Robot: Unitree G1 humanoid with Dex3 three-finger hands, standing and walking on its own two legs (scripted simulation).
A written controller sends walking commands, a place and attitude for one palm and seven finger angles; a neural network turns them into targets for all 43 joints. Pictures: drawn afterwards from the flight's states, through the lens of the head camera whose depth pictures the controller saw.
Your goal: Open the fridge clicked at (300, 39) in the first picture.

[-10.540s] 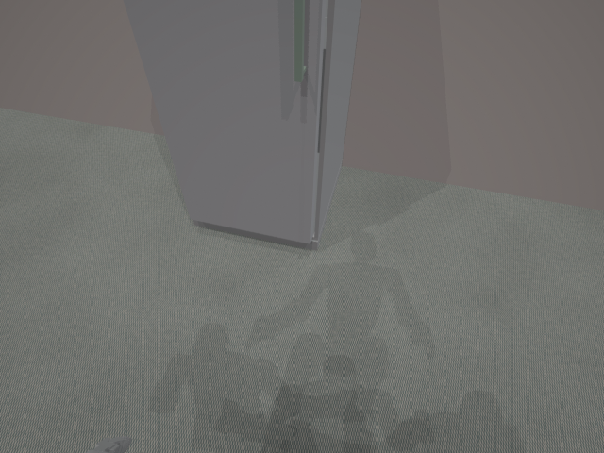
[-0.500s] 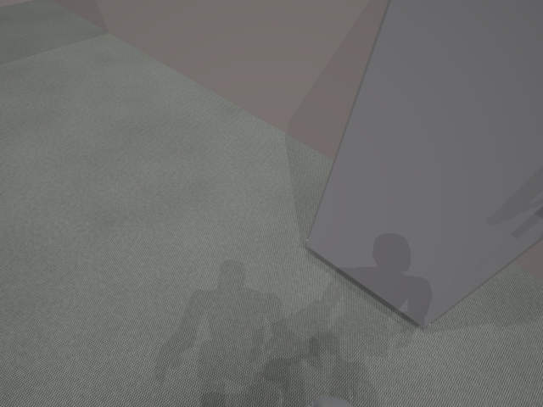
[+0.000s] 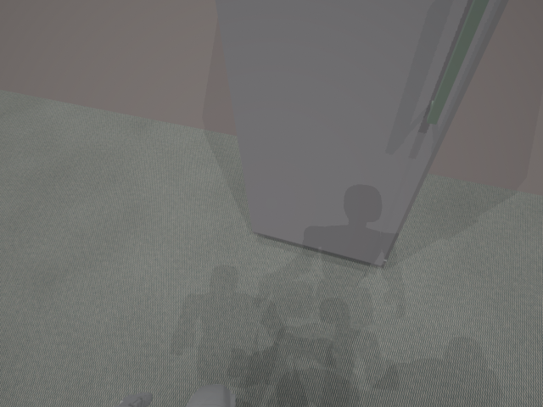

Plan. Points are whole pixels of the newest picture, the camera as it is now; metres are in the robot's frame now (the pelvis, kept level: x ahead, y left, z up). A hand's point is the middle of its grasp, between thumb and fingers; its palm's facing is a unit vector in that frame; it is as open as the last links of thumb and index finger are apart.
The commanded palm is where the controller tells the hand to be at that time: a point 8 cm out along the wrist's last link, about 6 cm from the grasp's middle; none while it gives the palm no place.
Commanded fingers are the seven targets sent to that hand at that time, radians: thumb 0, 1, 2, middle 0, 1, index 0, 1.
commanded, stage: turn to face it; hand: right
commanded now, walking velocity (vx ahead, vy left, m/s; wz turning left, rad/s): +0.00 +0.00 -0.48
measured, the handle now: (465, 30) +0.68 -0.31 +0.21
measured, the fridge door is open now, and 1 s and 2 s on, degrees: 0 0 0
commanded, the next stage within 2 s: take the last steps up to it in 0.42 s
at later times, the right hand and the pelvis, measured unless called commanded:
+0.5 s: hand out of the picture +0.01 -0.14 -0.14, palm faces +0.25 +0.92 -0.29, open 7.4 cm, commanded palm none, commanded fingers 0.00 -0.90 -0.90 0.20 0.30 0.20 0.30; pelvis -0.02 +0.07 +0.00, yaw -14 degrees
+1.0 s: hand out of the picture -0.05 -0.17 -0.18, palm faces +0.34 +0.92 -0.17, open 7.4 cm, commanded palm none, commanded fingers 0.00 -0.90 -0.90 0.20 0.30 0.20 0.30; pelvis +0.01 +0.01 +0.00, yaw -17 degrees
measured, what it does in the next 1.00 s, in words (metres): steps on the spot, turning right: left foot, then right foot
